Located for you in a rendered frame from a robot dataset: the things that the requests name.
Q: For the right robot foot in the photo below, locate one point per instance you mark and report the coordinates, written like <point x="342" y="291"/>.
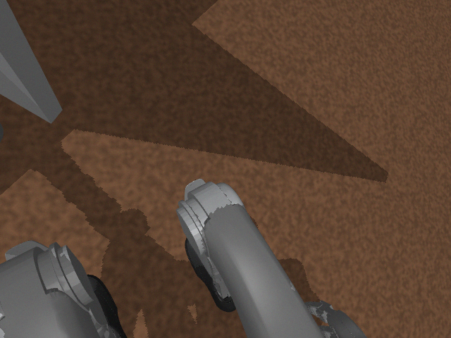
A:
<point x="225" y="304"/>

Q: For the right robot hand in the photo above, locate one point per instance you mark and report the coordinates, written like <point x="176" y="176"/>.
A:
<point x="340" y="324"/>

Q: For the left robot foot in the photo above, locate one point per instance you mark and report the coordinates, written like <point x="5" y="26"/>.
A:
<point x="108" y="306"/>

